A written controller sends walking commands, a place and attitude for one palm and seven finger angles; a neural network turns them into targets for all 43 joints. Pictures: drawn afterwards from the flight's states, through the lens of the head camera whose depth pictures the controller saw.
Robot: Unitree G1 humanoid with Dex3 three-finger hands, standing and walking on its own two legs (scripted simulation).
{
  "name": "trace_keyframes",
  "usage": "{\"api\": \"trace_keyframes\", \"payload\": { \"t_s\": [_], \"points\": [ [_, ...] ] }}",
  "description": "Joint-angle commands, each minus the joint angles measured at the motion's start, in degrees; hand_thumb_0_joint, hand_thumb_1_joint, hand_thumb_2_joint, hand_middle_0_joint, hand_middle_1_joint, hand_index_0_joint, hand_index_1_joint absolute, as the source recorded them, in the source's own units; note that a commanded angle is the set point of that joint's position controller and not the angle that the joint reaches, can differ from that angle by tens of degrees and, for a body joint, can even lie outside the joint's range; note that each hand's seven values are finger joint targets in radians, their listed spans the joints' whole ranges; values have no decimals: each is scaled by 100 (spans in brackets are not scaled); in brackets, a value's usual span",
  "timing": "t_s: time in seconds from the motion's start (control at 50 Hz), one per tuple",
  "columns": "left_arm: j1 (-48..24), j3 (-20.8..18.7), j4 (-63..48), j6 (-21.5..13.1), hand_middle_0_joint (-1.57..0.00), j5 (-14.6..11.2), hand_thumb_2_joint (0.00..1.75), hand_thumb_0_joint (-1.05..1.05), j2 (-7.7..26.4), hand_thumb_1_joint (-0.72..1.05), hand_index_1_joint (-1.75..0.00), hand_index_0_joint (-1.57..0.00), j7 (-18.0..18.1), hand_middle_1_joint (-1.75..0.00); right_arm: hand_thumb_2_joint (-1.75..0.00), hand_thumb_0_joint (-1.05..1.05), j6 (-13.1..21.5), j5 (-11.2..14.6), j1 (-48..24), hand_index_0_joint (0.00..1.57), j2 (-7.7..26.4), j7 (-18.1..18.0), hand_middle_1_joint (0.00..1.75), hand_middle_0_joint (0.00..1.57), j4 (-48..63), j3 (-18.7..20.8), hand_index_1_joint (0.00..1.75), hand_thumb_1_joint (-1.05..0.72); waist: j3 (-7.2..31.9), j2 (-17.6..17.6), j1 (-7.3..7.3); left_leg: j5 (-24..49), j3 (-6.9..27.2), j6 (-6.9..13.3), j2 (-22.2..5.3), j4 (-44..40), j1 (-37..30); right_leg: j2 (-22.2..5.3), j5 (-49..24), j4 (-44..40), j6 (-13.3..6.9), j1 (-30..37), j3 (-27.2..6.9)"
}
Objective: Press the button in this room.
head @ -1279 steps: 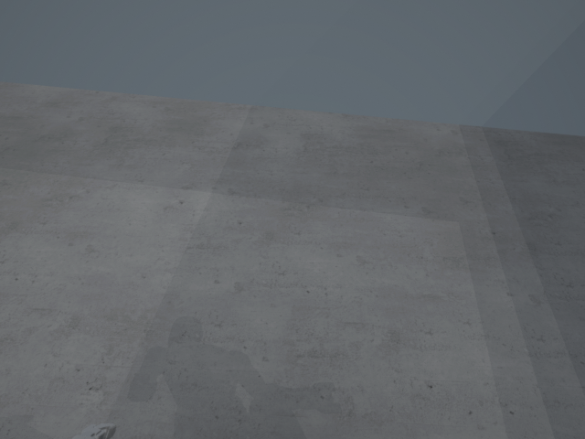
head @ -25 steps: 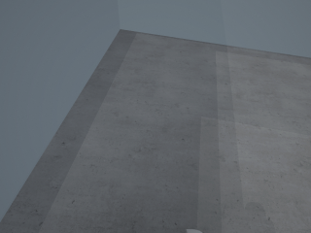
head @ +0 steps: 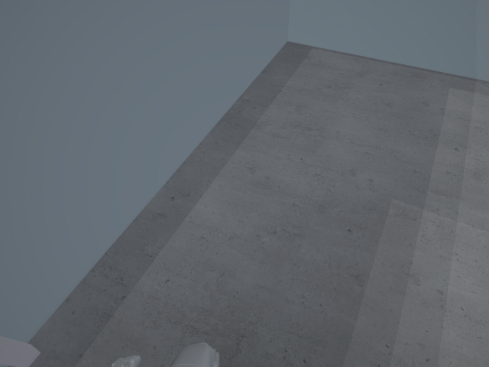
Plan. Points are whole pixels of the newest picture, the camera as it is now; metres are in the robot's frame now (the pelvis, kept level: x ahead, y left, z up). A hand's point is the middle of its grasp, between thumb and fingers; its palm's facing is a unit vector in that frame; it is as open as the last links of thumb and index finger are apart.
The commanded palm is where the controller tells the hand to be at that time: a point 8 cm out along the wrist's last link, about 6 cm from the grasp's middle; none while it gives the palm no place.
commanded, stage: turn to face it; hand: left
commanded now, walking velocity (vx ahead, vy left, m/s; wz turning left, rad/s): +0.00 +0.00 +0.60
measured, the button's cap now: out of the picture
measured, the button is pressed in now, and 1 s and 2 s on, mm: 0 0 0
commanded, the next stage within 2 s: take the last steps up to it in 1.62 s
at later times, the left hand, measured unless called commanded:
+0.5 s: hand out of the picture +0.01 +0.28 -0.17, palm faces +0.32 -0.90 -0.28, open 7.4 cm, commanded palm none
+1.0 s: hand out of the picture -0.04 +0.21 -0.16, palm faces +0.56 -0.78 -0.27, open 7.4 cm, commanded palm none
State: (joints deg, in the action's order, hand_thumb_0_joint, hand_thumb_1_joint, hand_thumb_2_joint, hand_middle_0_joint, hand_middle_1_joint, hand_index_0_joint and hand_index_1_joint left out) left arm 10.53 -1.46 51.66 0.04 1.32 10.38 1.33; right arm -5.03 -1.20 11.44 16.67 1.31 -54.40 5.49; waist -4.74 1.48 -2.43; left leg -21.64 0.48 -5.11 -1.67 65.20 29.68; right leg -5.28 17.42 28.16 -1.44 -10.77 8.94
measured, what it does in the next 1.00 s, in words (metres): steps on the spot, turning left: left foot, then right foot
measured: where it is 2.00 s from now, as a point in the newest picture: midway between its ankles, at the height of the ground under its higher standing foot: outside the picture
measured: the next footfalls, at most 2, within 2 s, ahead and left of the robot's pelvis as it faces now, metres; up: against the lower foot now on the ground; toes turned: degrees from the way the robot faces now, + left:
left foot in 0.22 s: +0.01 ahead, +0.15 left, +0.00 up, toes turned +15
right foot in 0.66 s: +0.11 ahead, -0.07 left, +0.00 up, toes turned +20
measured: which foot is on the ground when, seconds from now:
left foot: up 0.00-0.20, down 0.22-0.66, up 0.68-1.00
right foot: down 0.00-0.22, up 0.24-0.64, down 0.66-1.00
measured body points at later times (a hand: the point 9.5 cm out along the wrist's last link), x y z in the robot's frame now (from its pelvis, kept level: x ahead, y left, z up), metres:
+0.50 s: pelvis +0.01 +0.04 -0.01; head +0.04 +0.07 +0.44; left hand -0.01 +0.33 -0.15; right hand +0.19 -0.17 -0.13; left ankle -0.03 +0.14 -0.74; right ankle +0.05 -0.11 -0.68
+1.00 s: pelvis +0.01 +0.00 +0.00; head +0.06 +0.01 +0.44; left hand -0.07 +0.25 -0.14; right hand +0.22 -0.18 -0.16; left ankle -0.08 +0.11 -0.69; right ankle +0.07 -0.09 -0.74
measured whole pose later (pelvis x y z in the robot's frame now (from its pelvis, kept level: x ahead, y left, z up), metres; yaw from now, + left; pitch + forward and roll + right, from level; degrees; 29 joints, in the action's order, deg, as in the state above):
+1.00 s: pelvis +0.01 +0.00 +0.00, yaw +37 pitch -1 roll +2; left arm 11.3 -1.5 51.2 0.5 1.8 11.4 1.1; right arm -5.2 -0.7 10.5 15.1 1.8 -55.3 4.4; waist -6.2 0.1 -1.2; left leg -25.3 -2.5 -4.4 -2.5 52.8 23.0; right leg -8.9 16.6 30.4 -0.1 -12.3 14.7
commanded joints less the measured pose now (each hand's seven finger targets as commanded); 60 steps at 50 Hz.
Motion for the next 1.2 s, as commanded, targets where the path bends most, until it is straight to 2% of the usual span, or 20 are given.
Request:
{"api": "trace_keyframes", "payload": {
  "t_s": [0.0,0.12,0.16,0.18,0.2,0.22,0.34,0.52,0.6,0.62,0.64,0.68,0.72,0.78,0.98,1.04,1.06,1.08,1.1,1.18],
  "points": [
    [588,-307,-217,-77,-20,12,90,0,1255,90,-30,-20,53,-30,-90,0,146,26,-662,20,197,35,30,20,549,-30,30,-90,458,-1252,455,-294,-239,-25,-58,-681,319,-1405,-3469,-604,-534,951,-737],
    [688,-402,-117,-6,-20,35,90,0,1525,90,-30,-20,45,-30,-90,0,251,76,-852,20,193,25,30,20,661,-144,30,-90,754,-1549,538,-299,-680,181,17,-2546,-658,-1569,-3857,-119,-483,1105,-391],
    [587,-434,-87,2,-20,-15,90,0,1565,90,-30,-20,21,-30,-90,0,316,52,-479,20,319,11,30,20,604,-113,30,-90,1008,-1320,286,657,-811,290,92,-3772,-1556,-1448,-3694,553,-168,857,-35],
    [565,-427,-137,4,-20,-57,90,0,1489,90,-30,-20,-3,-30,-90,0,377,23,-53,20,661,4,30,20,510,-13,30,-90,1321,-623,16,1927,-427,497,-303,-4330,-2842,-1307,-2985,1553,130,-13,171],
    [453,-339,-350,3,-20,-85,90,0,1116,90,-30,-20,-59,-30,-90,0,412,6,318,20,1347,-19,30,20,497,161,30,-90,1499,1254,-201,4335,1474,1148,-1861,-4235,-4152,-466,780,2869,569,-1967,276],
    [197,-253,-525,71,-20,-38,90,0,1008,90,-30,-20,-33,-30,-90,0,352,96,685,20,1566,-34,30,20,345,203,30,-90,1496,1340,-307,5887,1699,1691,-2447,-4068,-3997,-304,2151,3457,649,-2398,-194],
    [111,-318,-220,175,-20,-53,90,0,1050,90,-30,-20,-76,-30,-90,0,424,38,-399,20,891,-145,30,20,600,32,30,-90,638,638,181,4029,824,1347,-1160,-4321,-2355,-165,683,3684,748,-1993,-744],
    [-350,-267,-575,142,-20,-88,90,0,931,90,-30,-20,-48,-30,-90,0,374,-10,-179,20,913,-121,30,20,604,146,30,-90,602,829,66,3411,1684,1460,-1013,-4231,-2007,212,779,1977,722,-1397,-771],
    [280,-285,-486,9,-20,-107,90,0,1022,90,-30,-20,-24,-30,-90,0,343,35,-375,20,811,-123,30,20,677,179,30,-90,836,566,396,3123,1839,1127,-671,-3526,-1325,358,-429,-122,627,135,-639],
    [519,-343,-460,-74,-20,-61,90,0,1292,90,-30,-20,10,-30,-90,0,365,79,-268,20,562,-99,30,20,698,146,30,-90,1010,-164,499,2002,1525,783,-305,-2893,-621,-316,-982,-832,473,1068,-1202],
    [671,-442,-462,-123,-20,28,90,0,1812,90,-30,-20,66,-30,-90,0,387,99,-170,20,186,-55,30,20,836,68,30,-90,1112,-1842,539,-769,369,283,596,-1538,439,-1977,-2101,-1009,-182,1643,-2770],
    [311,-422,-557,-92,-20,-40,90,0,1578,90,-30,-20,86,-30,-90,0,265,35,-260,20,449,-67,30,20,704,153,30,-90,723,-1483,438,-1146,541,308,241,213,198,-2171,-1809,-1110,-734,320,-2617],
    [-286,-301,-703,-57,-20,-34,90,0,1205,90,-30,-20,82,-30,-90,0,181,7,-109,20,318,21,30,20,493,123,30,-90,289,-932,129,-326,358,222,31,668,214,-1529,-1631,-965,-480,-50,-1464],
    [-172,-270,-670,-88,-20,-18,90,0,1109,90,-30,-20,72,-30,-90,0,127,10,35,20,260,64,30,20,398,80,30,-90,366,-1253,155,31,102,93,-19,555,174,-1344,-1767,-985,-377,95,-840],
    [412,-419,-299,-4,-20,35,90,0,1532,90,-30,-20,42,-30,-90,0,227,81,-548,20,97,63,30,20,540,-78,30,-90,656,-1423,507,-462,-591,157,-45,-1936,-564,-1729,-2641,-516,-568,689,-317],
    [318,-461,-240,41,-20,1,90,0,1562,90,-30,-20,16,-30,-90,0,309,65,-187,20,197,42,30,20,505,-63,30,-90,842,-1277,274,387,-767,249,-3,-3347,-1387,-1648,-2513,200,-216,495,77],
    [299,-461,-248,70,-20,-44,90,0,1468,90,-30,-20,0,-30,-90,0,365,53,137,20,416,44,30,20,435,-11,30,-90,1026,-745,66,1195,-533,350,-145,-4136,-2221,-1511,-2022,916,41,-52,232],
    [372,-419,-419,104,-20,-83,90,0,1122,90,-30,-20,-45,-30,-90,0,426,8,414,20,1077,14,30,20,440,148,30,-90,1183,985,-84,2825,1304,936,-1448,-4445,-3236,-740,193,2174,515,-1571,456],
    [-80,-256,-652,128,-20,-42,90,0,891,90,-30,-20,-53,-30,-90,0,381,47,776,20,1452,-17,30,20,356,215,30,-90,1040,1610,-283,4411,1999,1494,-2291,-4485,-3204,-342,2208,3082,674,-2300,79],
    [-272,-345,-312,205,-20,-48,90,0,981,90,-30,-20,-70,-30,-90,0,413,2,-68,20,835,-180,30,20,454,30,30,-90,408,884,79,3162,1276,1370,-1356,-4590,-2132,-281,815,3883,647,-2251,-755]
  ]
}}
